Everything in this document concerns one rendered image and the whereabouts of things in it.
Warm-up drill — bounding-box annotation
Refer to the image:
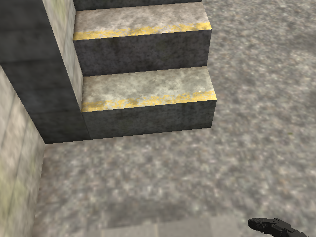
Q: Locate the robot right hand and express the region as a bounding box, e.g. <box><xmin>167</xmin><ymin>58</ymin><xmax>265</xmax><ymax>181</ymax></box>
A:
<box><xmin>248</xmin><ymin>217</ymin><xmax>309</xmax><ymax>237</ymax></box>

